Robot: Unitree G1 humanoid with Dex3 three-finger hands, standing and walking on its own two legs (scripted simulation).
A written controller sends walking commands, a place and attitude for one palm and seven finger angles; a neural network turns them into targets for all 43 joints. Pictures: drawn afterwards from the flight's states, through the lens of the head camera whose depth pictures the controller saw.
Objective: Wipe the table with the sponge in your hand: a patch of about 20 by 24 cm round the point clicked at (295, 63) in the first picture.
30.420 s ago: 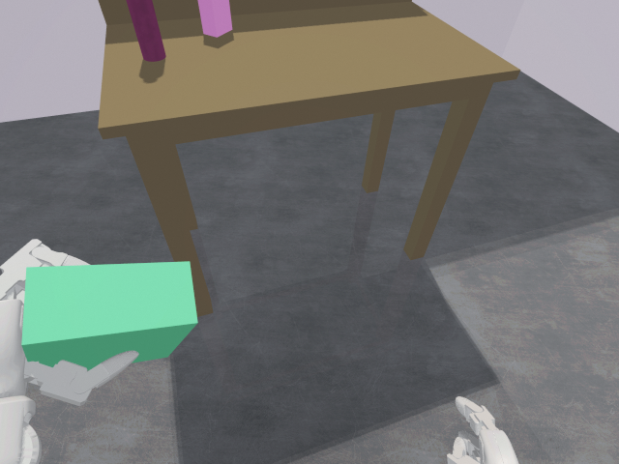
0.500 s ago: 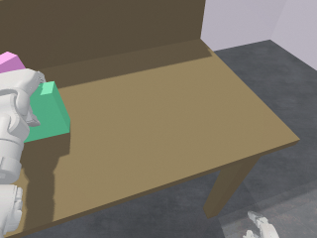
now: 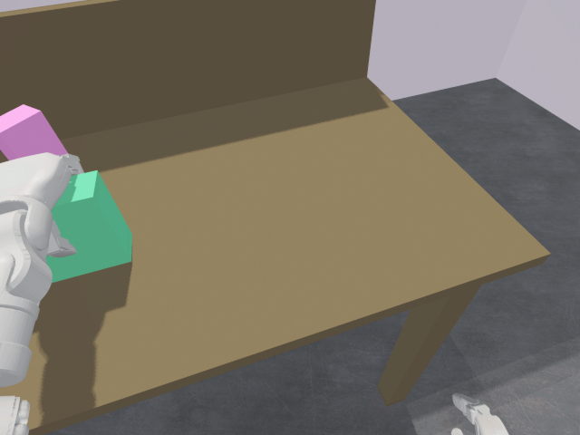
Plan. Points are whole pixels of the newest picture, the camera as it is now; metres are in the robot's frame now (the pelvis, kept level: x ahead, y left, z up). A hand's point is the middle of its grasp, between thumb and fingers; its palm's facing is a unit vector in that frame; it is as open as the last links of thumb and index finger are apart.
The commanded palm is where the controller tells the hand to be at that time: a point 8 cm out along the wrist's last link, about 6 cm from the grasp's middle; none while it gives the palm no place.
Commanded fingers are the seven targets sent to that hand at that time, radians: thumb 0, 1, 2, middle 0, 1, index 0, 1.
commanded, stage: wipe back along the first lane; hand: left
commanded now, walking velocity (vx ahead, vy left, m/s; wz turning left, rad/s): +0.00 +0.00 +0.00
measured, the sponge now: (71, 240) +0.34 +0.35 +0.09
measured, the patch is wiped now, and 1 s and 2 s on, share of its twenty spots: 0.95 0.95 0.95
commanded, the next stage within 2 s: lift the sponge slowly off the table in 1.20 s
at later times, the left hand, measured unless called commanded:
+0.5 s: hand (49, 242) +0.29 +0.33 +0.15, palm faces +0.03 -0.01 -1.00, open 10.4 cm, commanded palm +0.26 +0.31 +0.18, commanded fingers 0.00 0.10 1.30 -1.20 -1.60 -1.20 -1.60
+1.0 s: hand (48, 273) +0.25 +0.31 +0.15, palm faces +0.10 -0.01 -1.00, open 10.4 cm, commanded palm +0.21 +0.28 +0.17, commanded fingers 0.00 0.10 1.30 -1.20 -1.60 -1.20 -1.60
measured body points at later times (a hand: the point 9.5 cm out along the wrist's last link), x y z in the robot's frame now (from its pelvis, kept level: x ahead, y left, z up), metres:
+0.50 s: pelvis -0.01 -0.01 +0.00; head -0.02 -0.04 +0.45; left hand +0.29 +0.33 +0.20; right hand +0.20 -0.23 -0.09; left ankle +0.01 +0.09 -0.74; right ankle -0.03 -0.13 -0.74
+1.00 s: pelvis +0.00 -0.01 +0.00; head -0.02 -0.05 +0.44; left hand +0.24 +0.30 +0.20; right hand +0.22 -0.22 -0.09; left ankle +0.01 +0.09 -0.74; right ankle -0.03 -0.13 -0.74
